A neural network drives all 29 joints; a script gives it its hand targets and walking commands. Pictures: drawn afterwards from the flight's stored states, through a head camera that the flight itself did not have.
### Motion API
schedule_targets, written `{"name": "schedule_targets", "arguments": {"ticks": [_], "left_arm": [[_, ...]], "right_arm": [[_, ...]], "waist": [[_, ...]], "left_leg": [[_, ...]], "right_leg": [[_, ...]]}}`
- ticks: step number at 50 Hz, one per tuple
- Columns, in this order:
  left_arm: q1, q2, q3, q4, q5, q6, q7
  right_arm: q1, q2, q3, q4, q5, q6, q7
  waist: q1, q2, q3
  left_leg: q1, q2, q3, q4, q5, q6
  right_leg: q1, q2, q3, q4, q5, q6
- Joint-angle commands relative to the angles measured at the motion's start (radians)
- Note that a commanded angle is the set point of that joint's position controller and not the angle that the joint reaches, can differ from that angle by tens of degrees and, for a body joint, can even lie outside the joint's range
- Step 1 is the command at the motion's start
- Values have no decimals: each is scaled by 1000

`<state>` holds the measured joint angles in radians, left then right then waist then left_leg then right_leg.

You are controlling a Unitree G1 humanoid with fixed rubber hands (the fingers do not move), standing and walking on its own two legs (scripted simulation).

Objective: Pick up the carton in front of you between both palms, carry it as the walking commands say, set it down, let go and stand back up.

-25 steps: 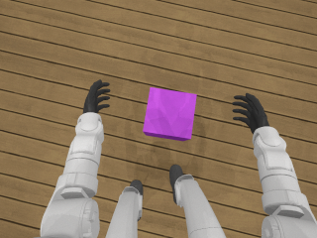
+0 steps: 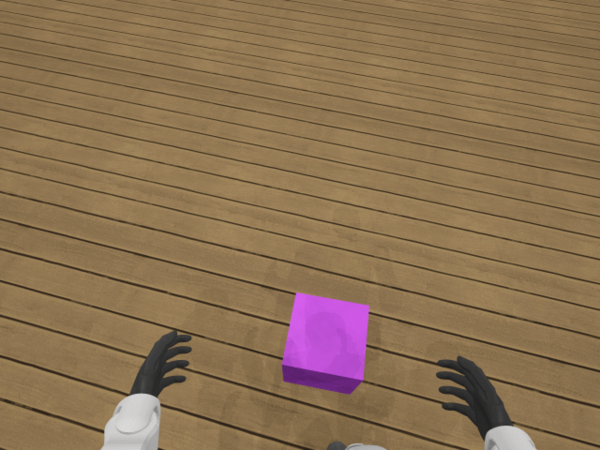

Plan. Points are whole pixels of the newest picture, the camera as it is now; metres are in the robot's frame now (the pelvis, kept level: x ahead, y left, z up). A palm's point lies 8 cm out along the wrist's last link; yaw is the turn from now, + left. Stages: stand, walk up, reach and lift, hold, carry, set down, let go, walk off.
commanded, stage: let go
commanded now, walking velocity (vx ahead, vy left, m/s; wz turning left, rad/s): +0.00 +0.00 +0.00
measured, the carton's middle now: (324, 345) +0.41 -0.08 -0.65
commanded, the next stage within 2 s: stand in 0.56 s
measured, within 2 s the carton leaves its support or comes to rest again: neither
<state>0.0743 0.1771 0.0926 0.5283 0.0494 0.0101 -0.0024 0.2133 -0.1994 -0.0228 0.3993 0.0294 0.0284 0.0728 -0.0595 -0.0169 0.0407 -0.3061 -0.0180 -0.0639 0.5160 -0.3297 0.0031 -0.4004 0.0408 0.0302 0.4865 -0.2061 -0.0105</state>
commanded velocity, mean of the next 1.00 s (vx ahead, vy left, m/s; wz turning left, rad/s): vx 0.00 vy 0.00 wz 0.00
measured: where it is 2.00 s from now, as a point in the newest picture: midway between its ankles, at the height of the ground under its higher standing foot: outside the picture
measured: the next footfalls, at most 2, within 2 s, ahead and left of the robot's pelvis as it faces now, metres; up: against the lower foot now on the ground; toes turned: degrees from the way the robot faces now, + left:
none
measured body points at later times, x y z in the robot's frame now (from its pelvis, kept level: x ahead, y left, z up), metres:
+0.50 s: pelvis +0.01 +0.02 +0.00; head +0.01 +0.01 +0.45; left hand +0.18 +0.25 -0.07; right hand +0.18 -0.23 -0.07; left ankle -0.05 +0.12 -0.74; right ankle +0.02 -0.11 -0.74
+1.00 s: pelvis +0.02 -0.01 +0.00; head +0.03 -0.03 +0.45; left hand +0.14 +0.29 -0.09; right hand +0.17 -0.30 -0.11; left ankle -0.05 +0.12 -0.74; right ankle +0.02 -0.11 -0.74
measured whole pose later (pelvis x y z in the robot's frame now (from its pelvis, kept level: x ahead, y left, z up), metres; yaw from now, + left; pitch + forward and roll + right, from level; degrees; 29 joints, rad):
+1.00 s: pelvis +0.02 -0.01 +0.00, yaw +2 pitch +0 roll +0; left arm 0.18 0.32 0.05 0.78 0.04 0.00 0.02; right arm 0.21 -0.35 -0.03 0.72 -0.04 0.01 -0.02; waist 0.00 0.06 0.01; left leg -0.13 -0.01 -0.09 0.49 -0.37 -0.01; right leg -0.24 0.04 0.00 0.52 -0.28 -0.03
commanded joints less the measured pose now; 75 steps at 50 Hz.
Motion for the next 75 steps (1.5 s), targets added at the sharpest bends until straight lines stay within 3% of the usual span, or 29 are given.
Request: {"name": "schedule_targets", "arguments": {"ticks": [1,15,17,18,19,23,28,29,31,33,41,50,58,75], "left_arm": [[20,77,-1,-121,-13,-6,-14],[93,102,-47,-199,-51,80,-58],[95,106,-44,-199,-48,87,-57],[145,103,-42,-127,-66,60,-35],[134,104,-43,-147,-60,55,-25],[110,115,-49,-157,-61,55,-13],[118,120,-46,-143,-59,69,-15],[132,248,4,-1,1,46,13],[119,257,2,20,11,21,23],[91,241,-3,40,6,4,21],[83,273,-5,127,-6,-18,18],[85,310,-4,210,-16,-20,25],[62,317,-8,266,-21,-21,24],[20,332,-13,366,-25,-22,16]], "right_arm": [[-21,-105,-34,-83,-5,-6,1],[-9,-129,-65,-57,-49,78,0],[-13,-127,-64,-62,-47,83,1],[-48,-165,-69,-117,-62,132,-23],[-16,-158,-60,-100,-60,145,-32],[-18,-141,-41,-103,-51,161,-47],[-20,-138,-35,-111,-51,178,-57],[-66,-231,-66,22,-65,101,-90],[-37,-214,-58,53,-72,44,-98],[-48,-218,-57,81,-77,13,-92],[-32,-257,-50,187,-71,-24,-90],[-11,-286,-36,269,-66,-32,-102],[-14,-299,-27,313,-62,-36,-108],[-32,-323,-16,405,-59,-48,-108]], "waist": [[33,86,-158],[41,44,-5],[47,51,-4],[50,42,-56],[55,65,-52],[54,73,-48],[57,56,-39],[77,121,-8],[62,67,-30],[64,36,-29],[57,4,-106],[60,10,-100],[65,25,-88],[72,27,-49]], "left_leg": [[-25,-1,19,-143,218,-19],[39,27,10,-191,282,-21],[40,26,11,-184,292,-20],[110,27,4,-139,399,-32],[119,24,5,-128,433,-39],[111,19,7,-119,434,-34],[80,10,21,-118,364,-22],[6,37,-2,-83,168,-35],[47,47,-29,-95,23,-23],[41,57,-49,-96,-39,-7],[130,65,-53,-54,233,-9],[146,76,-60,-61,311,-7],[148,85,-69,-86,325,-5],[143,102,-85,-167,252,5]], "right_leg": [[373,4,-6,-33,251,26],[443,30,-34,-48,203,19],[448,29,-32,-46,204,18],[408,50,-44,-19,170,24],[387,48,-43,-20,165,20],[351,43,-30,-17,184,20],[364,34,-20,-18,201,20],[235,-72,16,-22,149,27],[181,-82,46,-43,13,14],[156,-82,61,-59,-78,4],[211,-105,73,-29,187,-16],[267,-121,79,-38,283,-20],[297,-124,78,-54,293,-20],[315,-130,85,-117,191,-20]]}}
